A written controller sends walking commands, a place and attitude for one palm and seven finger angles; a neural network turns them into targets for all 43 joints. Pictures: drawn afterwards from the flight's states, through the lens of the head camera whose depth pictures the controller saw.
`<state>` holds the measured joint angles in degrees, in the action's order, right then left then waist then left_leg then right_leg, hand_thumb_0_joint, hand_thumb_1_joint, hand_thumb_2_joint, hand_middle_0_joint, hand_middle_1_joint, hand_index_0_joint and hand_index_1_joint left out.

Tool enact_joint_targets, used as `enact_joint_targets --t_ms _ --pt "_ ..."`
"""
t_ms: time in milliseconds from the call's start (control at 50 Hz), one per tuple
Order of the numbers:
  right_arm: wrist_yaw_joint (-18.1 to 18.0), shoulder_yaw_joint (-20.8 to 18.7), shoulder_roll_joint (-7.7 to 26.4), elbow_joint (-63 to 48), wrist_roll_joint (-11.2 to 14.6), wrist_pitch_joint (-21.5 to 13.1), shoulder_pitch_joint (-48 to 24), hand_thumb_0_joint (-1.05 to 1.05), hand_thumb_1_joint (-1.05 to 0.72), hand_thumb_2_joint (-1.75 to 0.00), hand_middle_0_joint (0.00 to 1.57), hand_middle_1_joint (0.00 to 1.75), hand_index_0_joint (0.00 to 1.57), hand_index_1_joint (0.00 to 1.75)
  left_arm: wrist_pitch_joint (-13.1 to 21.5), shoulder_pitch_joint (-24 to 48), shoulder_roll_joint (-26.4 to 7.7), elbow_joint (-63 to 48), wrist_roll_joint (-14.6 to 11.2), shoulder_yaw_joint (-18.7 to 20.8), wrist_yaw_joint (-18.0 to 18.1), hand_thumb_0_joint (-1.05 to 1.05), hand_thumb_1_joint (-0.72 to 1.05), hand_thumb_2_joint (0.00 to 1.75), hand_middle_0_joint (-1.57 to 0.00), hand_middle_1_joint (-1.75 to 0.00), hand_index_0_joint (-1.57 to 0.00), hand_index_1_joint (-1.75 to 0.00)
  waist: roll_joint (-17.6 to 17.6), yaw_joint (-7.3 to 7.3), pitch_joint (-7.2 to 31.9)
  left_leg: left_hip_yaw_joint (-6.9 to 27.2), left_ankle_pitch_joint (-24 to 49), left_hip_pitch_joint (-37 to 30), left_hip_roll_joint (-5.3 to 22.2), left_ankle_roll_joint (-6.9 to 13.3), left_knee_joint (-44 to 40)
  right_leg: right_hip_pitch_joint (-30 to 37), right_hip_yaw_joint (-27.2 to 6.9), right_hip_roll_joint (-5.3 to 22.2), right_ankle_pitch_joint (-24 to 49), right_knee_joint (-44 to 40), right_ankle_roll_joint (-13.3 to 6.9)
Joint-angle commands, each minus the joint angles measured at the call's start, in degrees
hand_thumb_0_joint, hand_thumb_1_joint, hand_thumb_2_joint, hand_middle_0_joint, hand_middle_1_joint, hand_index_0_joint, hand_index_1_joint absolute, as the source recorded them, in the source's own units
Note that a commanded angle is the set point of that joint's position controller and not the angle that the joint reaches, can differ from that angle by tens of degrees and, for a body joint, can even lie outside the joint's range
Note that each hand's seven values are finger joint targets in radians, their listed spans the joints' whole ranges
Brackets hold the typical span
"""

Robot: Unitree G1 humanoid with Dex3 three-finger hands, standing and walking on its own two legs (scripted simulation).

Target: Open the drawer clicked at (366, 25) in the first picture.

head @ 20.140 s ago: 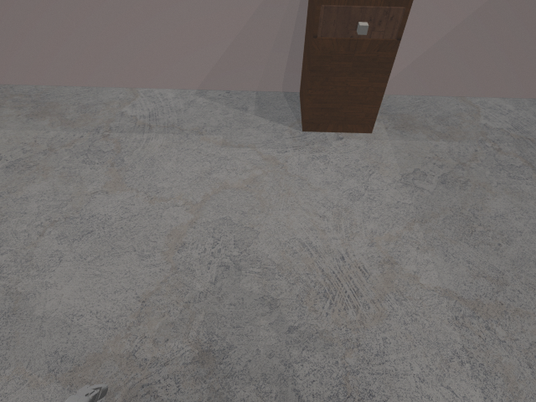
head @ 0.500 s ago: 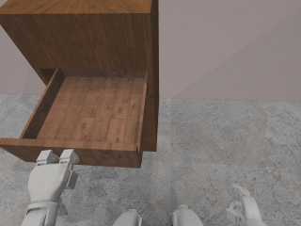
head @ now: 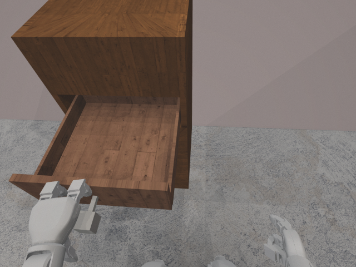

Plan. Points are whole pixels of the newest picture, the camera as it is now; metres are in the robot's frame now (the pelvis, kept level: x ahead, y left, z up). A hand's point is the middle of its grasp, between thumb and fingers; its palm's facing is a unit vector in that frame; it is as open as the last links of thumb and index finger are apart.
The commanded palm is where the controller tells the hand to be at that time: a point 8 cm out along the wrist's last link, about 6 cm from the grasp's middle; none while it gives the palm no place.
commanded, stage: lift the hand off the handle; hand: left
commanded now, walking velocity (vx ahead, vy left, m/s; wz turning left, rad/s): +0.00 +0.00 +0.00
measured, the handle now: (90, 213) +0.24 +0.25 -0.07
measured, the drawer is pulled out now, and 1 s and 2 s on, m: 0.30 0.30 0.30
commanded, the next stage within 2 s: draw the hand back to the body in 1.30 s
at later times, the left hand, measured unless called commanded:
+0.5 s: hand (60, 207) +0.22 +0.27 +0.03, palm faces +0.00 -0.06 -1.00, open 13.8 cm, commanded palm +0.19 +0.27 +0.09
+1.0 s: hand (54, 203) +0.22 +0.26 +0.07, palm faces +0.02 -0.07 -1.00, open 13.8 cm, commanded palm +0.19 +0.26 +0.12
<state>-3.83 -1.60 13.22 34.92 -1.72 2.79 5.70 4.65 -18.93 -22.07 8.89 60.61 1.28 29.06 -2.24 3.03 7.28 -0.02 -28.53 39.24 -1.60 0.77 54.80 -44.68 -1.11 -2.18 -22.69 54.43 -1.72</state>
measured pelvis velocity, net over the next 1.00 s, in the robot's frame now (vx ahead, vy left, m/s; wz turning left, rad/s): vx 0.02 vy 0.01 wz -0.02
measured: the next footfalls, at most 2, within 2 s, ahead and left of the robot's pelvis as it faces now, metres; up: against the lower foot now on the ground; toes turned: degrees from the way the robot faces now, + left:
none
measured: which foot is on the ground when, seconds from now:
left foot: down 0.00-1.00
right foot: down 0.00-1.00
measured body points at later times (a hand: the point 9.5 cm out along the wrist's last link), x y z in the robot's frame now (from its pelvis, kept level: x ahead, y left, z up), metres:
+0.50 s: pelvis +0.01 +0.01 +0.02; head +0.05 -0.02 +0.47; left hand +0.22 +0.27 +0.08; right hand +0.21 -0.22 -0.08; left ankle -0.02 +0.11 -0.68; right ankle +0.04 -0.10 -0.68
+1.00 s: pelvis +0.02 +0.01 +0.03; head +0.05 -0.02 +0.48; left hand +0.21 +0.26 +0.12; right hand +0.23 -0.21 -0.07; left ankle -0.02 +0.11 -0.68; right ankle +0.04 -0.10 -0.68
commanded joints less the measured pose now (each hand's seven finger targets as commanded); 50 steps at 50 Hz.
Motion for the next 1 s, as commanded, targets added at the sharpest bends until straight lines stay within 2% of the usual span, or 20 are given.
enact_joint_targets --t_ms 0,180,240,320,360,380,440,480,520,540,580,600,640,700,740,760,840,880,940,980 --pt "-0.1 -2.1 6.8 -8.5 -0.2 -2.2 -5.0 0.00 -0.90 -0.90 0.20 0.30 0.20 0.30 0.4 5.7 -11.0 -14.1 -0.6 7.2 2.7 0.00 -0.50 0.30 -0.30 -1.20 -0.30 -1.20 0.5 -0.20 13.3 0.1 15.7 -7.3 -1.0 0.4 -8.4 12.3 -1.6 0.1 12.3 -9.2 -1.4" --pt "0.0 -2.2 6.6 -8.9 0.0 -1.9 -5.3 0.00 -0.90 -0.90 0.20 0.30 0.20 0.30 0.0 4.6 -11.9 -14.9 -1.3 8.2 0.8 0.00 -0.50 0.30 -0.30 -1.20 -0.30 -1.20 1.3 0.14 11.1 0.1 15.9 -8.7 -0.7 0.6 -10.6 14.8 -1.5 0.1 12.6 -11.3 -1.4" --pt "0.3 -2.1 6.7 -9.2 -0.1 -1.9 -5.3 0.00 -0.90 -0.90 0.20 0.30 0.20 0.30 0.2 3.7 -11.5 -16.1 -1.6 7.8 0.3 0.00 -0.50 0.30 -0.30 -1.20 -0.30 -1.20 -0.9 0.17 11.6 0.2 17.3 -10.1 -0.6 0.4 -11.3 15.2 -1.3 0.2 13.0 -11.7 -1.6" --pt "0.5 -2.1 6.8 -8.8 0.4 -1.8 -5.2 0.00 -0.90 -0.90 0.20 0.30 0.20 0.30 -1.3 4.3 -10.8 -14.1 -2.2 6.5 -1.5 0.00 -0.50 0.30 -0.30 -1.20 -0.30 -1.20 2.0 0.07 9.2 0.2 15.6 -9.5 -0.4 0.4 -12.9 16.3 -1.0 0.2 11.7 -13.1 -1.2" --pt "0.5 -1.9 6.8 -9.4 0.5 -1.6 -5.7 0.00 -0.90 -0.90 0.20 0.30 0.20 0.30 -1.6 2.6 -12.6 -15.7 -2.1 8.1 -2.5 0.00 -0.50 0.30 -0.30 -1.20 -0.30 -1.20 1.0 1.35 11.4 0.0 17.6 -10.7 -0.4 0.4 -13.6 18.7 -2.0 0.3 13.7 -13.3 -1.4" --pt "0.6 -2.0 6.6 -9.7 0.5 -1.7 -5.4 0.00 -0.90 -0.90 0.20 0.30 0.20 0.30 -1.7 0.8 -10.9 -16.5 -2.6 6.5 -3.1 0.00 -0.50 0.30 -0.30 -1.20 -0.30 -1.20 0.8 1.18 11.0 -0.1 18.5 -11.4 -0.4 0.4 -13.8 19.4 -1.7 0.3 15.1 -13.6 -1.4" --pt "0.7 -1.8 6.7 -10.0 0.6 -1.7 -5.6 0.00 -0.90 -0.90 0.20 0.30 0.20 0.30 -1.3 -3.0 -12.6 -17.7 -3.5 8.8 -4.1 0.00 -0.50 0.30 -0.30 -1.20 -0.30 -1.20 1.3 1.72 10.6 0.2 20.9 -11.8 -0.1 0.2 -14.7 21.2 -2.1 0.2 17.2 -14.0 -1.5" --pt "0.9 -1.8 6.5 -9.9 0.6 -1.7 -5.7 0.00 -0.90 -0.90 0.20 0.30 0.20 0.30 -1.0 -1.9 -11.0 -18.8 -3.5 7.3 -4.4 0.00 -0.50 0.30 -0.30 -1.20 -0.30 -1.20 1.0 1.12 8.0 0.2 19.7 -12.0 0.0 0.3 -15.1 19.6 -1.8 0.3 15.8 -14.6 -1.3" --pt "0.9 -1.8 6.5 -9.8 0.4 -1.6 -5.5 0.00 -0.90 -0.90 0.20 0.30 0.20 0.30 -0.6 -0.6 -12.2 -19.1 -3.0 8.6 -4.2 0.00 -0.50 0.30 -0.30 -1.20 -0.30 -1.20 1.6 1.24 7.8 0.4 19.1 -12.3 0.0 0.3 -15.5 19.3 -1.6 0.2 14.4 -14.8 -1.3" --pt "1.0 -1.8 6.8 -10.0 0.3 -1.6 -5.5 0.00 -0.90 -0.90 0.20 0.30 0.20 0.30 -0.4 0.5 -12.7 -20.6 -2.9 8.8 -4.1 0.00 -0.50 0.30 -0.30 -1.20 -0.30 -1.20 0.1 1.18 8.3 0.4 19.9 -12.9 0.1 0.1 -15.8 19.7 -1.8 0.1 14.8 -15.0 -1.5" --pt "1.1 -2.0 6.5 -9.6 0.2 -1.8 -5.1 0.00 -0.90 -0.90 0.20 0.30 0.20 0.30 -0.2 2.3 -11.7 -21.1 -2.7 7.7 -3.9 0.00 -0.50 0.30 -0.30 -1.20 -0.30 -1.20 -0.6 0.63 8.4 0.5 20.3 -14.4 0.2 0.0 -15.7 18.6 -1.4 0.1 14.2 -15.0 -1.5" --pt "1.2 -2.0 6.5 -9.8 0.1 -2.0 -4.8 0.00 -0.90 -0.90 0.20 0.30 0.20 0.30 0.0 2.2 -10.7 -21.7 -2.9 7.0 -4.0 0.00 -0.50 0.30 -0.30 -1.20 -0.30 -1.20 0.1 0.73 9.1 0.4 20.7 -14.6 0.2 0.1 -15.6 18.9 -1.2 0.3 14.6 -15.0 -1.3" --pt "1.0 -1.9 6.7 -9.6 0.3 -1.8 -5.1 0.00 -0.90 -0.90 0.20 0.30 0.20 0.30 -0.5 0.5 -13.0 -20.2 -3.3 9.1 -4.3 0.00 -0.50 0.30 -0.30 -1.20 -0.30 -1.20 1.0 1.12 8.9 0.4 20.1 -14.3 0.1 0.1 -16.2 20.5 -1.7 0.2 15.2 -15.8 -1.3" --pt "1.3 -1.8 6.4 -9.6 0.4 -1.9 -5.5 0.00 -0.90 -0.90 0.20 0.30 0.20 0.30 -0.7 1.8 -11.4 -22.4 -3.2 6.9 -5.1 0.00 -0.50 0.30 -0.30 -1.20 -0.30 -1.20 -0.4 1.25 9.5 0.4 21.7 -15.7 0.2 -0.1 -16.8 20.8 -1.5 0.4 15.8 -15.9 -1.3" --pt "1.2 -1.8 6.6 -9.8 0.6 -1.8 -5.5 0.00 -0.90 -0.90 0.20 0.30 0.20 0.30 -1.3 -0.3 -12.8 -22.1 -3.8 8.4 -5.7 0.00 -0.50 0.30 -0.30 -1.20 -0.30 -1.20 0.5 1.44 8.8 0.6 22.3 -15.9 0.3 -0.2 -17.3 21.9 -1.8 0.2 16.3 -16.5 -1.4" --pt "1.4 -1.6 6.5 -9.7 0.4 -1.8 -5.7 0.00 -0.90 -0.90 0.20 0.30 0.20 0.30 -1.2 1.4 -12.1 -23.4 -3.6 7.4 -6.0 0.00 -0.50 0.30 -0.30 -1.20 -0.30 -1.20 0.3 1.39 9.4 0.5 22.9 -16.3 0.3 -0.1 -17.4 22.1 -1.6 0.5 16.8 -16.4 -1.2" --pt "1.7 -1.6 6.3 -10.3 0.6 -2.0 -5.9 0.00 -0.90 -0.90 0.20 0.30 0.20 0.30 -1.4 -3.1 -12.0 -25.4 -4.3 7.8 -7.0 0.00 -0.50 0.30 -0.30 -1.20 -0.30 -1.20 -0.5 2.19 8.9 0.5 26.0 -17.5 0.7 -0.5 -18.4 23.8 -1.8 0.4 18.4 -17.2 -1.3" --pt "2.1 -1.5 6.1 -10.3 0.6 -1.9 -5.9 0.00 -0.90 -0.90 0.20 0.30 0.20 0.30 -1.6 -3.2 -10.8 -26.4 -4.5 6.6 -7.4 0.00 -0.50 0.30 -0.30 -1.20 -0.30 -1.20 0.0 1.98 7.6 0.6 24.9 -17.8 0.9 -0.5 -18.9 23.4 -1.3 0.4 17.2 -17.6 -1.2" --pt "2.1 -1.4 6.3 -10.4 0.6 -1.7 -6.0 0.00 -0.90 -0.90 0.20 0.30 0.20 0.30 -1.8 -3.3 -12.9 -26.6 -4.3 8.9 -7.5 0.00 -0.50 0.30 -0.30 -1.20 -0.30 -1.20 0.9 2.24 6.9 0.4 24.0 -17.6 0.8 -0.3 -19.6 24.4 -2.0 0.3 17.6 -18.5 -1.2" --pt "2.1 -1.4 6.1 -10.2 0.8 -1.7 -6.2 0.00 -0.90 -0.90 0.20 0.30 0.20 0.30 -2.1 -3.0 -12.4 -26.7 -4.4 8.4 -7.8 0.00 -0.50 0.30 -0.30 -1.20 -0.30 -1.20 0.5 2.28 6.2 0.3 23.3 -17.9 0.7 -0.3 -20.1 24.5 -1.8 0.4 17.0 -18.8 -1.2"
